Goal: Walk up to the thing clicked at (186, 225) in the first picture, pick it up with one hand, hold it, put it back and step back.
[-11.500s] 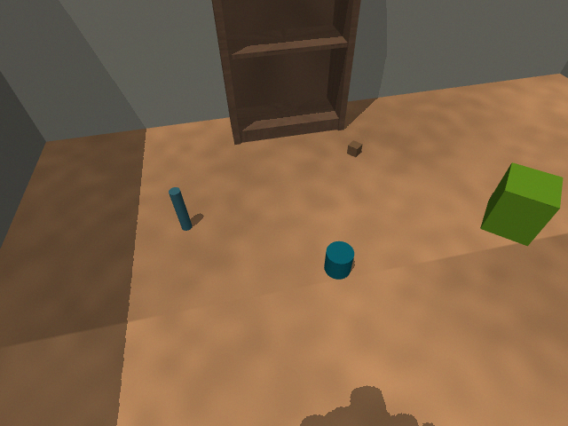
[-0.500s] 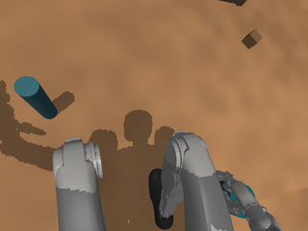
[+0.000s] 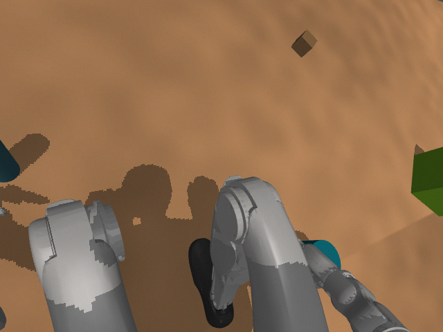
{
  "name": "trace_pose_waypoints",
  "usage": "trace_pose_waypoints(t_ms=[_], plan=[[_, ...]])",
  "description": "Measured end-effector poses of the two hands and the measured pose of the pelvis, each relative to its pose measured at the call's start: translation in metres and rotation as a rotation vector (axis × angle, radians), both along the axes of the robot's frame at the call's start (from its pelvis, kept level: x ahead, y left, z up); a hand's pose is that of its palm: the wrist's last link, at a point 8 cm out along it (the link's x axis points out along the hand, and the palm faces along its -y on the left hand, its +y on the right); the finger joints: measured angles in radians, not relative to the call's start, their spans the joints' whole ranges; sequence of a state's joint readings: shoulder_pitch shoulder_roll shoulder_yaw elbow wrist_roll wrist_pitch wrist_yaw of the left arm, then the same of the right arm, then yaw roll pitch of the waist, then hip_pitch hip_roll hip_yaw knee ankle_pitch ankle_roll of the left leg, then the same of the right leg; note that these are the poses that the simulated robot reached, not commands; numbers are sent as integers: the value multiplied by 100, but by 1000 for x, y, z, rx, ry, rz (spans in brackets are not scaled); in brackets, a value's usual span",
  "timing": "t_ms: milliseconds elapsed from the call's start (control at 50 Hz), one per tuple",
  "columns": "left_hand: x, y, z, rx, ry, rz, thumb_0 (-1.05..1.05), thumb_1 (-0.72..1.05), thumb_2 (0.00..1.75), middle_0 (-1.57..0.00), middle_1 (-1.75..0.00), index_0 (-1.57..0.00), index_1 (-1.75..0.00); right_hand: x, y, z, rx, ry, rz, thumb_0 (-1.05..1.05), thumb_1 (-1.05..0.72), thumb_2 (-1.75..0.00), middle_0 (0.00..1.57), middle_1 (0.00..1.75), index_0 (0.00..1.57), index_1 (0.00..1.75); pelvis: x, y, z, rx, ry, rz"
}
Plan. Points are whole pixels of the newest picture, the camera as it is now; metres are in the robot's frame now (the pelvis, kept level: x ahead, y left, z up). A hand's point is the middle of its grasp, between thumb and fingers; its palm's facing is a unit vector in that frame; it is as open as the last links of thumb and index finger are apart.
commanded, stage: close in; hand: left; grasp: from the side
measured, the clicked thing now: out of the picture +0.43 +0.31 -0.17
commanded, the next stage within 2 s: rest palm in 0.52 s
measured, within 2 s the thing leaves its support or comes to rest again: leaves its support in 1.72 s
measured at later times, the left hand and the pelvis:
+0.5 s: hand out of the picture +0.40 +0.31 -0.15, palm faces +0.32 -0.95 +0.02, open 17.6 cm; pelvis -0.01 +0.00 -0.01, yaw -1 degrees
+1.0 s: hand out of the picture +0.42 +0.31 -0.15, palm faces +0.35 -0.94 +0.00, open 14.1 cm; pelvis +0.00 +0.00 -0.01, yaw -2 degrees
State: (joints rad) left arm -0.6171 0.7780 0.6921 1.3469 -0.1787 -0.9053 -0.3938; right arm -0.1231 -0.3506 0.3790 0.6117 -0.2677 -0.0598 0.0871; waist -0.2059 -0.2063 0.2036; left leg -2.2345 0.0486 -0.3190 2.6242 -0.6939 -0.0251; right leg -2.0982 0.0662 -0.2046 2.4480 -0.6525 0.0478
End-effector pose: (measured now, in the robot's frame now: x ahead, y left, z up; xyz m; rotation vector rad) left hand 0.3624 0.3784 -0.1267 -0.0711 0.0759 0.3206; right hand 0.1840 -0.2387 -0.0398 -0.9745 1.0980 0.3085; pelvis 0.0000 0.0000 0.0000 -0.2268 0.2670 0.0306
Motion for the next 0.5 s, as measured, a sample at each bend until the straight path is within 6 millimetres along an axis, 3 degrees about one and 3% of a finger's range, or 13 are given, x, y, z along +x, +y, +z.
trace_pose_waypoints(t_ms=[220, 500], plan=[[-8, -13, -7, 58, -6, -31, -2, -60, 1, -6, -7, -7, -7, -26, -6, 0, -39, 73, 2, 0, -94, -91, 20, 30, 21, 30, -7, 2, -4, -9, -33, -3], [1, -27, -21, 47, -23, -1, -2, -59, 5, -5, -7, -6, -7, -14, -3, 11, -81, 55, 47, 0, -93, -91, 20, 30, 21, 30, -6, 3, -6, -26, -56, -10]])
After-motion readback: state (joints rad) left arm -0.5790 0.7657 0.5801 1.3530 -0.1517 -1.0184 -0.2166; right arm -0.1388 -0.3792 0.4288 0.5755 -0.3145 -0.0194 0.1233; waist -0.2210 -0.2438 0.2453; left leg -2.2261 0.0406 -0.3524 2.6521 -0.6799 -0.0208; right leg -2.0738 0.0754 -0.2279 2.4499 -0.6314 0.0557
